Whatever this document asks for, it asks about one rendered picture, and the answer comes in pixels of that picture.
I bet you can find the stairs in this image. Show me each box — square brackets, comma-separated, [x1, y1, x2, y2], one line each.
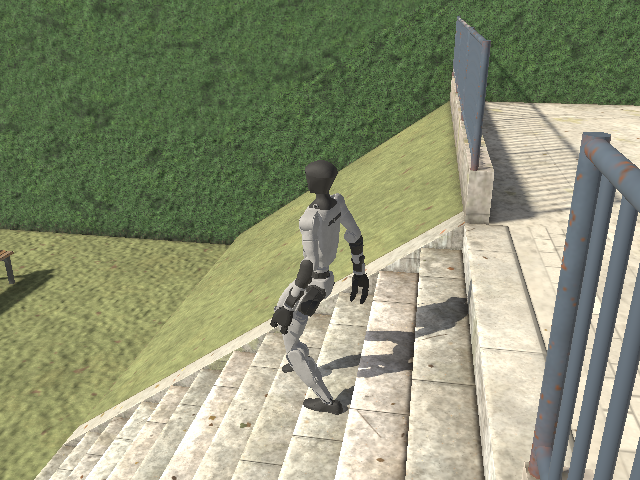
[34, 226, 545, 480]

